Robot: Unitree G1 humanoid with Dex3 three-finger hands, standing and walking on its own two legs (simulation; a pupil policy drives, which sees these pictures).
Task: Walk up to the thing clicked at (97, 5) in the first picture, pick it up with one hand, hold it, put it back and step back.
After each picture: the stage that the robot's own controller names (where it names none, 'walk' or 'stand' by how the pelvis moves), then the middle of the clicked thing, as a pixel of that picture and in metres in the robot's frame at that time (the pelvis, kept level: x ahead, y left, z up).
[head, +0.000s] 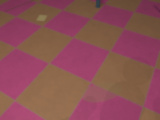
stand; out of the picture +2.40 -0.21 -0.66
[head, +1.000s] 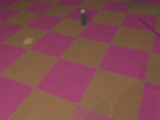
walk; (83, 18) +2.28 +0.22 -0.63
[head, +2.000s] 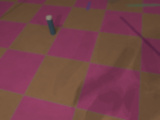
walk; (51, 25) +1.57 +0.52 -0.65
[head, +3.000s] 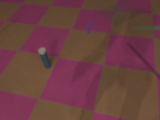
walk; (45, 58) +1.05 +0.47 -0.65
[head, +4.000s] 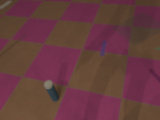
walk; (52, 91) +0.69 +0.38 -0.65
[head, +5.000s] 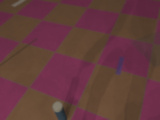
walk; (60, 113) +0.50 +0.26 -0.65
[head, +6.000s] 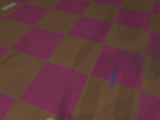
stand; out of the picture +0.41 +0.23 -0.65
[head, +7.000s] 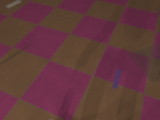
stand; out of the picture +0.39 +0.23 -0.65
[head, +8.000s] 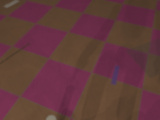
stand; out of the picture +0.42 +0.24 -0.66
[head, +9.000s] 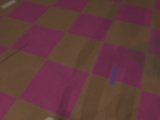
stand; out of the picture +0.40 +0.25 -0.66
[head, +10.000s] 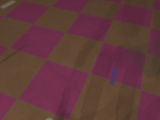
stand; out of the picture +0.39 +0.25 -0.66
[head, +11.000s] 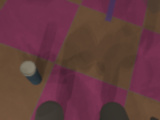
go down; (32, 74) +0.44 +0.25 -0.41
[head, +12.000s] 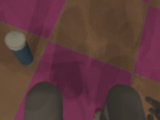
go down; (21, 50) +0.47 +0.28 -0.27
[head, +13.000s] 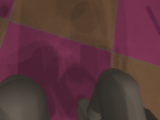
close in; out of the picture +0.45 +0.32 -0.18
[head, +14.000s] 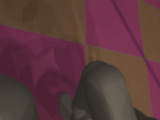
close; out of the picture +0.44 +0.34 -0.16
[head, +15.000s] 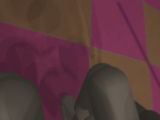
lift; out of the picture +0.39 +0.33 -0.16
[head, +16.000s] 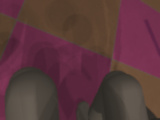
lift; out of the picture +0.29 +0.30 -0.14
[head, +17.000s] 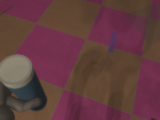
lift; (28, 89) +0.30 +0.18 +0.04
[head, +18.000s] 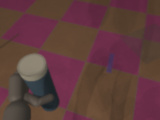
hold; (43, 87) +0.32 +0.14 +0.04
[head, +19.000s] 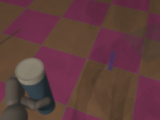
hold; (39, 91) +0.31 +0.16 +0.02
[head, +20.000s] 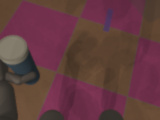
crouch; (23, 65) +0.39 +0.20 -0.03
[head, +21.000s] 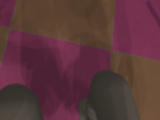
lower; out of the picture +0.47 +0.30 -0.09
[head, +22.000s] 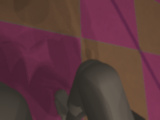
lower; out of the picture +0.44 +0.31 -0.17
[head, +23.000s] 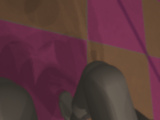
lower; out of the picture +0.42 +0.32 -0.16
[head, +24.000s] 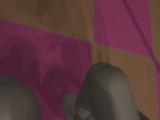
lower; out of the picture +0.41 +0.32 -0.16
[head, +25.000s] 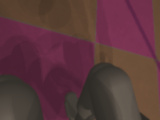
rest; out of the picture +0.41 +0.32 -0.16
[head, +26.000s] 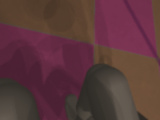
open; out of the picture +0.46 +0.29 -0.17
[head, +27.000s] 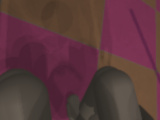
stand; out of the picture +0.57 +0.28 -0.27
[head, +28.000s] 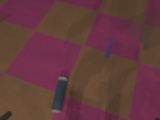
stand; (59, 94) +0.53 +0.15 -0.62
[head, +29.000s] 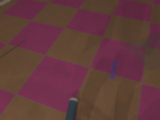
stand; (70, 114) +0.53 +0.11 -0.69
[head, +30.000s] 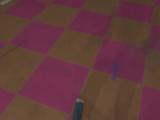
stand; (77, 115) +0.52 +0.06 -0.69
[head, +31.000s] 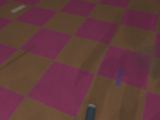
stand; out of the picture +0.53 -0.01 -0.74
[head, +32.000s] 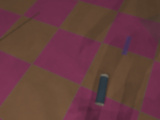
walk; (102, 89) +0.59 -0.10 -0.72
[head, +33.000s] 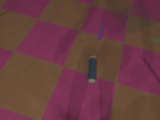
walk; (92, 68) +0.84 -0.14 -0.73
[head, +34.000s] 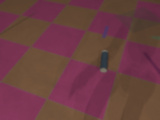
stand; (104, 60) +1.09 -0.15 -0.72
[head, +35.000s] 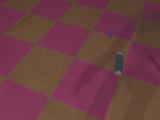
stand; (118, 63) +1.06 -0.32 -0.74
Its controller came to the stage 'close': yes
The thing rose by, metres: 0.67
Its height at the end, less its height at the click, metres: -0.09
